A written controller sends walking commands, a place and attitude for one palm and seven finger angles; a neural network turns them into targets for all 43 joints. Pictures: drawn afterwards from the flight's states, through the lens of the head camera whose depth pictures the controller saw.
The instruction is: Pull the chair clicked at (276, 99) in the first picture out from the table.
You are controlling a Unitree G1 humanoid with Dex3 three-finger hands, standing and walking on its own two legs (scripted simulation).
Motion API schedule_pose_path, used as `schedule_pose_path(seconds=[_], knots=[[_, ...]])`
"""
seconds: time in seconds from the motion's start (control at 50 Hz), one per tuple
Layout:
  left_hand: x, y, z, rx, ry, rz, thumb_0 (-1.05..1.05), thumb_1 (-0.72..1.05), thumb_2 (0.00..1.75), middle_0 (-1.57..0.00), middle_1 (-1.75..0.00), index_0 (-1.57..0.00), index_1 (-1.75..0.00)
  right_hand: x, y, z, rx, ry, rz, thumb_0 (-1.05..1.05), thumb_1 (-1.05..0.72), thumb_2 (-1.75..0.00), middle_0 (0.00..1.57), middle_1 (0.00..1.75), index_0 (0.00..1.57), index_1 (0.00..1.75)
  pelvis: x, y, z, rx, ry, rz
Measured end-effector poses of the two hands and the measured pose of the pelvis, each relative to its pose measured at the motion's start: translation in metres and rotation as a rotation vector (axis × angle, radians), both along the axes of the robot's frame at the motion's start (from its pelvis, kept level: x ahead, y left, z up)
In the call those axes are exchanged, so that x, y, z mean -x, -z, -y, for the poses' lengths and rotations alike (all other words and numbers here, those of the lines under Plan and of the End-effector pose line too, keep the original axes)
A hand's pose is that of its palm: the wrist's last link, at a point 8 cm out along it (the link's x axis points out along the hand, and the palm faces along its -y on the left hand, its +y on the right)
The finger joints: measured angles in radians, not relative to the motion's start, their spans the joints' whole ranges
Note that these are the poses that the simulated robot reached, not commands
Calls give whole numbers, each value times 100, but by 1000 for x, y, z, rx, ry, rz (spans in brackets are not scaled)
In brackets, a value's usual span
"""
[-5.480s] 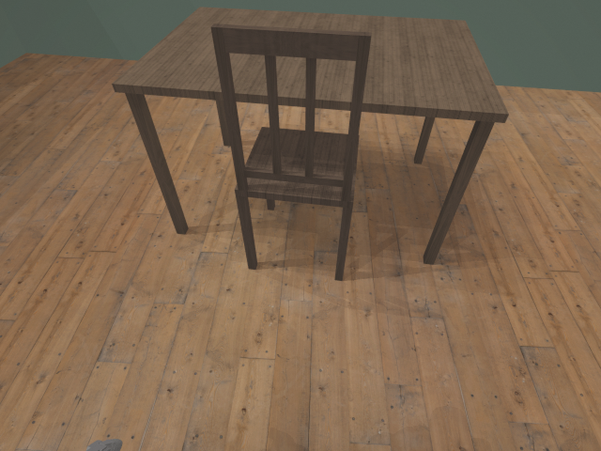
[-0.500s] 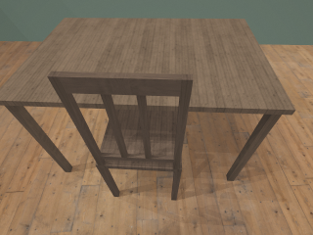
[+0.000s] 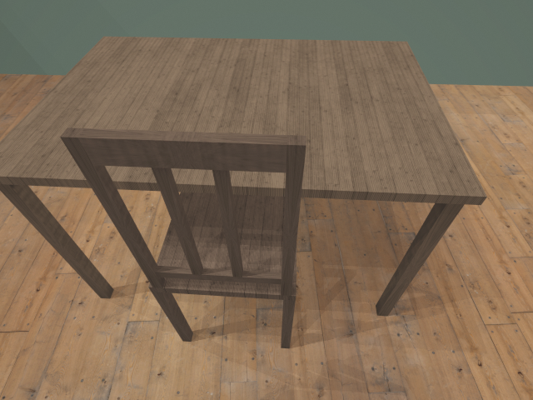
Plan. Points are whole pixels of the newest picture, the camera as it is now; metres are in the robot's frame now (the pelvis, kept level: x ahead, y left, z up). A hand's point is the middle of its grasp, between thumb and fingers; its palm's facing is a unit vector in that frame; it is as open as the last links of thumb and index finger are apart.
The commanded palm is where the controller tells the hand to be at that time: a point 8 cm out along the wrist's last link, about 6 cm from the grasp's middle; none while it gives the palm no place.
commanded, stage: look again from close up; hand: left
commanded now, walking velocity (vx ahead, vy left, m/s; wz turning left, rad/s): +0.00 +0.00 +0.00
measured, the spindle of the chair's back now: (182, 228) +0.45 +0.20 -0.07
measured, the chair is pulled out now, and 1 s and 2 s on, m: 0.00 0.00 0.00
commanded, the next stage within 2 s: raise the hand toward the chair's back in 0.24 s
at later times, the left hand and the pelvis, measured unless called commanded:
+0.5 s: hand out of the picture +0.11 +0.20 -0.08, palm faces +0.26 -0.95 -0.17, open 7.4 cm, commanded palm +0.09 +0.22 -0.07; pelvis -0.02 +0.00 -0.01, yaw +3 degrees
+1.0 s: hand (136, 398) +0.14 +0.20 -0.04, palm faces +0.02 -1.00 -0.06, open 11.3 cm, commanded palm +0.11 +0.25 -0.06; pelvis -0.05 +0.02 -0.11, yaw +5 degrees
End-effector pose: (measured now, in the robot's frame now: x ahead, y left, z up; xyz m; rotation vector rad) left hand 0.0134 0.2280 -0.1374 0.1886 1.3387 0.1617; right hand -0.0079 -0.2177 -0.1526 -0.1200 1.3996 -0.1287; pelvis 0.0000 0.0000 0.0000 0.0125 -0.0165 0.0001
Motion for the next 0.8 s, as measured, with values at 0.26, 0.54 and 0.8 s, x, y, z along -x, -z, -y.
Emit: schedule_pose_path(seconds=[0.26, 0.54, 0.8], knots=[[29, 2, 12, 28, -19, -46, 0, 92, 90, -20, -30, -20, -30, 17, -2, -1, -10, 1, -23, 0, -91, -90, 20, 30, 20, 30, 8, -1, 4, 2, -1, 4], [-107, -107, -7, 2, -66, 891, 3, 88, 87, -19, -29, -19, -29, -74, -23, 22, 97, -67, 546, 1, -91, -90, 20, 30, 20, 30, 28, 15, -7, 6, -61, -34], [-93, -48, 5, 239, 126, 1179, 1, 57, 75, -17, -25, -17, -25, -208, -66, 16, 172, -294, 981, 1, -91, -90, 20, 30, 20, 30, 44, 86, -7, 12, -54, -220]])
